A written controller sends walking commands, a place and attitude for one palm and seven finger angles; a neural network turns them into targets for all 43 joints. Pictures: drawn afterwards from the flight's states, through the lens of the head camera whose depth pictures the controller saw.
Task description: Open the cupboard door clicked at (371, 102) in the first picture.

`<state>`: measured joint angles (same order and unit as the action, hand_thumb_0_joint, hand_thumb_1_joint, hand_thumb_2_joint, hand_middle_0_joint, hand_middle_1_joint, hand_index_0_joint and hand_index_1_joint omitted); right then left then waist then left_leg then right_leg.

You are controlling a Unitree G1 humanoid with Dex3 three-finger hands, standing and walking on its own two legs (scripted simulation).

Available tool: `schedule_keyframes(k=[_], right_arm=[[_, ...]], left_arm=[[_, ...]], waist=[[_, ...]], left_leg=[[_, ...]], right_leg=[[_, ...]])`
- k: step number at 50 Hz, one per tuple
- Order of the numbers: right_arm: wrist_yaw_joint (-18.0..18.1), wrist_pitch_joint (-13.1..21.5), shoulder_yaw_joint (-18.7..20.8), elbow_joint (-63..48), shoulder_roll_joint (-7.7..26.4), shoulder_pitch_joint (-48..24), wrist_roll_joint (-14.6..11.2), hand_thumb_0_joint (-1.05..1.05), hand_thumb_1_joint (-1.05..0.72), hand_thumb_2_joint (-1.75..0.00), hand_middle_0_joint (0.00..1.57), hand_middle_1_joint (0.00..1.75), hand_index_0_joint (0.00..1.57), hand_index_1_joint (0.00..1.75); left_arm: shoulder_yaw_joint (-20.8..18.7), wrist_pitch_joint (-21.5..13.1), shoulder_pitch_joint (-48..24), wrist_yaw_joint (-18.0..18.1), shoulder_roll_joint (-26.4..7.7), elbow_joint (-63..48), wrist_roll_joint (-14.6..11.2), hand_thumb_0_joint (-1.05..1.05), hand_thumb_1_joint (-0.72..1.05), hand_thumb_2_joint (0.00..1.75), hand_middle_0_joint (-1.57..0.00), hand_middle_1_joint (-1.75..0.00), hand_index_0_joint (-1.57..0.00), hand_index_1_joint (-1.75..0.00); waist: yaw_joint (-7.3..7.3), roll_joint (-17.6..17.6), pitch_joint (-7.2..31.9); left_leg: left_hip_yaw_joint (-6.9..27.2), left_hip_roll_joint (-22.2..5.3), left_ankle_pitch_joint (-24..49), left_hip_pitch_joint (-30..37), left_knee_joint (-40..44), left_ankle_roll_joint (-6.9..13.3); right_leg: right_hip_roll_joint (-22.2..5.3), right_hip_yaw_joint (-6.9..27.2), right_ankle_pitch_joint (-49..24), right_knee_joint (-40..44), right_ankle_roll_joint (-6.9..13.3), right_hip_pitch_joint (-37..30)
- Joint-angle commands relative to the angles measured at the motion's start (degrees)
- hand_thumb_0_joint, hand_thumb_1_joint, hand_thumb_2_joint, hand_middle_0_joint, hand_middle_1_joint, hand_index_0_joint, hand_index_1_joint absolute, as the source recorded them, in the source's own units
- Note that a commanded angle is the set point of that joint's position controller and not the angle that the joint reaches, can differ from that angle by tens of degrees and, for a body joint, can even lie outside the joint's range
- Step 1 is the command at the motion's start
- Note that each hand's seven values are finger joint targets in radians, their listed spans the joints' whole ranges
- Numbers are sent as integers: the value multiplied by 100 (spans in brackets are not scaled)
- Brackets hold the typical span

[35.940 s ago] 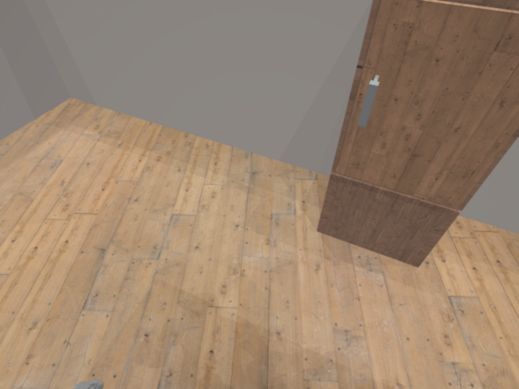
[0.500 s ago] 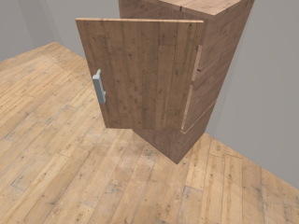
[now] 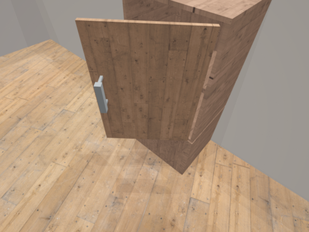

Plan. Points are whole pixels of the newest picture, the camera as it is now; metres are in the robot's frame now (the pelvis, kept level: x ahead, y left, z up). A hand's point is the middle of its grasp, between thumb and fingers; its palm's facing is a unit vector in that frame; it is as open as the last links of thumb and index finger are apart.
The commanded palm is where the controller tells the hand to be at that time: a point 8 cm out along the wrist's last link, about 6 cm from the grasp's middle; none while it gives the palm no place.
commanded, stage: come to a stop and stand still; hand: left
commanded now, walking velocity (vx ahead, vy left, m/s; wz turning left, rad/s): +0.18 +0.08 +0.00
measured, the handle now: (102, 94) +0.59 +0.23 -0.01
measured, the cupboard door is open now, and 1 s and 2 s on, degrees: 39 39 39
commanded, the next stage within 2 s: look again from close up in 1.74 s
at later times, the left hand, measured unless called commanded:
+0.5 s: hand out of the picture +0.06 +0.20 -0.18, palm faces +0.05 -0.98 -0.20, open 7.3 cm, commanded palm none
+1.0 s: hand out of the picture +0.04 +0.17 -0.16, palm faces +0.02 -0.98 -0.19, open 7.3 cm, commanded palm none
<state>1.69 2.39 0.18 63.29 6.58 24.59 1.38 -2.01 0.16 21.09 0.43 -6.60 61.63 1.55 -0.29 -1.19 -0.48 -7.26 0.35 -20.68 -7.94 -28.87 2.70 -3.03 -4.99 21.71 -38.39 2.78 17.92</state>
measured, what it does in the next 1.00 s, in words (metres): steps on the spot: left foot, then right foot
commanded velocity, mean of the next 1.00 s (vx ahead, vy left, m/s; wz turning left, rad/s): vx -0.05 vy -0.03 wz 0.00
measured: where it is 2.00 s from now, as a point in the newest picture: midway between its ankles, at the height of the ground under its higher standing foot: outside the picture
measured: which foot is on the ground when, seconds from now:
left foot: down 0.00-0.08, up 0.10-0.24, down 0.26-1.00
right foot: down 0.00-0.32, up 0.34-0.48, down 0.50-1.00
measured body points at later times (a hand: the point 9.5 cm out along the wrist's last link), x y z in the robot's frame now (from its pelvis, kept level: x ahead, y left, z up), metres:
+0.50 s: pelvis +0.05 +0.03 +0.00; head +0.09 +0.03 +0.45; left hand +0.06 +0.26 -0.16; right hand +0.11 -0.20 -0.15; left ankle +0.07 +0.14 -0.73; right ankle +0.03 -0.08 -0.73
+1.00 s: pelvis +0.04 +0.00 +0.01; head +0.05 +0.00 +0.46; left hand +0.04 +0.22 -0.15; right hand +0.04 -0.22 -0.16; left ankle +0.07 +0.14 -0.73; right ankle +0.03 -0.08 -0.73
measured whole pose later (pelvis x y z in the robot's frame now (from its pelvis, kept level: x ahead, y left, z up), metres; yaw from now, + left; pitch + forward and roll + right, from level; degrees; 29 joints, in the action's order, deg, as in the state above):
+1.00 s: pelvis +0.04 +0.00 +0.01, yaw +2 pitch -2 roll +0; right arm 1.0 -0.1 0.1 64.2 8.4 15.9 1.0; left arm 1.1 -0.8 17.2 1.3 -8.7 60.9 0.9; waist -0.9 0.4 -2.8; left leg -3.7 -3.3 -9.4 -13.7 -24.7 -1.2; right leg 1.1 -6.2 14.9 -24.7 3.0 8.5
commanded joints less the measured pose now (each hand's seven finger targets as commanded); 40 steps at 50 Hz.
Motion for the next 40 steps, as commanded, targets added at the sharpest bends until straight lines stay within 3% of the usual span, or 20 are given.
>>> schedule_keyframes(k=[1, 2, 3, 4, 5, 8, 10, 11, 12, 13, 14, 15, 18, 20, 24, 26, 28, 30, 34, 40], right_arm=[[48, 110, 68, -60, 669, 456, -5, 0, -90, -90, 20, 30, 20, 30], [37, 138, 73, -151, 620, 265, -57, 0, -90, -90, 20, 30, 20, 30], [8, 178, 51, -334, 471, 106, -98, 0, -90, -90, 20, 30, 20, 30], [-31, 181, 97, -457, 433, -105, -68, 0, -90, -90, 20, 30, 20, 30], [-31, 101, 135, -514, 483, -514, -34, 0, -90, -90, 20, 30, 20, 30], [-102, -58, 127, -453, 151, -357, -82, 0, -90, -90, 20, 30, 20, 30], [-85, -108, 85, -170, -49, 187, -91, 0, -90, -90, 20, 30, 20, 30], [-69, -81, 86, -70, 59, 334, -85, 0, -90, -90, 20, 30, 20, 30], [-30, -27, 137, -141, 434, 227, -44, 0, -90, -90, 20, 30, 20, 30], [12, -27, 199, -315, 774, 31, -40, 0, -90, -90, 20, 30, 20, 30], [28, -59, 219, -404, 933, -273, -22, 0, -90, -90, 20, 30, 20, 30], [49, -40, 220, -389, 865, -493, -26, 0, -90, -90, 20, 30, 20, 30], [142, -9, 213, -391, 786, -630, -38, 0, -90, -90, 20, 30, 20, 30], [167, -55, 312, -443, 1004, -629, -32, 0, -90, -90, 20, 30, 20, 30], [155, -146, 414, -583, 1110, -874, -30, 0, -90, -90, 20, 30, 20, 30], [114, -175, 379, -670, 843, -1027, -64, 0, -90, -90, 20, 30, 20, 30], [62, -266, 293, -661, 519, -1045, -61, 0, -90, -90, 20, 30, 20, 30], [8, -290, 230, -557, 446, -1106, -52, 0, -90, -90, 20, 30, 20, 30], [-18, -221, 182, -336, 545, -1060, -43, 0, -90, -90, 20, 30, 20, 30], [-25, -174, 103, -125, 605, -1006, -50, 0, -90, -90, 20, 30, 20, 30]], left_arm=[[-77, -314, 0, -31, -111, -413, -24, 0, 90, 90, -20, -30, -20, -30], [-136, -347, 549, -10, -280, -257, -28, 0, 90, 90, -20, -30, -20, -30], [-228, -384, 1170, 46, -739, -39, -27, 0, 90, 90, -20, -30, -20, -30], [-305, -383, 1597, 76, -1123, 124, -67, 0, 90, 90, -20, -30, -20, -30], [-306, -366, 1474, 130, -1012, 130, -55, 0, 90, 90, -20, -30, -20, -30], [-189, -248, 144, 208, -694, -292, 35, 0, 90, 90, -20, -30, -20, -30], [-152, -180, -289, 193, -707, -401, -8, 0, 90, 90, -20, -30, -20, -30], [-127, -128, -260, 179, -634, -399, -59, 0, 90, 90, -20, -30, -20, -30], [-97, -58, -45, 162, -492, -433, -95, 0, 90, 90, -20, -30, -20, -30], [-73, -5, 162, 169, -408, -465, -94, 0, 90, 90, -20, -30, -20, -30], [-60, 9, 171, 186, -361, -461, -78, 0, 90, 90, -20, -30, -20, -30], [-44, 48, 55, 185, -314, -392, -55, 0, 90, 90, -20, -30, -20, -30], [-24, 28, 125, 156, -425, -289, -67, 0, 90, 90, -20, -30, -20, -30], [-69, 47, 88, 139, -512, -354, -61, 0, 90, 90, -20, -30, -20, -30], [-99, 36, 154, 110, -544, -462, -9, 0, 90, 90, -20, -30, -20, -30], [-104, 6, 120, 131, -742, -512, 20, 0, 90, 90, -20, -30, -20, -30], [-78, -55, -50, 152, -871, -554, 5, 0, 90, 90, -20, -30, -20, -30], [-19, -74, -290, 162, -846, -593, -35, 0, 90, 90, -20, -30, -20, -30], [31, -93, -396, 142, -788, -526, -66, 0, 90, 90, -20, -30, -20, -30], [87, -141, -199, 134, -792, -259, -88, 0, 90, 90, -20, -30, -20, -30]], waist=[[154, 583, -455], [412, 118, -121], [605, -812, 92], [687, -1227, 138], [708, -943, -172], [47, -689, -521], [-235, -719, -371], [-215, -272, -370], [-31, 668, -295], [63, 1153, -256], [106, 838, -441], [120, 956, -668], [97, 946, -160], [28, 832, 260], [84, 630, 437], [51, -48, 334], [4, -1032, 275], [-61, -698, 39], [-38, -66, -228], [53, 72, -342]], left_leg=[[1051, -1235, 2683, -114, 553, 636], [635, -841, 2358, -887, -174, 402], [161, -278, 1242, -2178, -1173, 107], [-82, 19, -1133, -2913, -2420, -97], [458, -278, -1335, -3141, -3101, -137], [711, -586, -879, -1866, -2074, -197], [246, -253, 784, -375, -304, -317], [317, -300, 1531, 52, 337, -330], [1049, -945, 2444, -92, 681, -91], [1684, -1649, 2837, -603, 998, 328], [1839, -1771, 2310, -1174, 1148, 478], [1897, -1667, 2307, -1199, 1350, 470], [1594, -1639, 4528, -179, 904, 593], [1490, -1730, 5143, 336, 614, 682], [1215, -1503, 4301, 132, 214, 510], [709, -887, 2557, -486, -97, 64], [350, -395, 741, -793, -275, -223], [441, -369, 593, -583, -159, -266], [657, -647, 1325, -289, 455, -208], [699, -671, 1244, -311, 763, -233]], right_leg=[[56, -140, -361, 780, 58, -194], [-198, 338, -1139, 1058, 206, -1453], [-1219, 1638, -2194, 1371, 621, -2702], [-2234, 2743, -2663, 1957, 1259, -2984], [-2363, 2750, -2825, 2055, 1445, -2472], [-1732, 1218, -2746, 2022, 932, -607], [-1034, 404, -2120, 1522, 434, 201], [-677, 263, -1632, 1050, 173, 336], [-297, 145, -799, 694, -154, 291], [-122, 26, 30, 472, -321, -105], [4, 75, 298, 381, -322, -342], [-30, 46, 127, 281, -316, -271], [-83, 249, 83, 120, -294, -90], [-50, 268, 138, 142, -292, -8], [-27, 342, -910, 925, -232, -382], [-431, 837, -2616, 1205, -78, -665], [-935, 1215, -3153, 1524, 178, -730], [-945, 1244, -2514, 1716, 325, -314], [-442, 862, -1354, 1781, -18, -130], [-390, 831, -1076, 2094, -70, -420]])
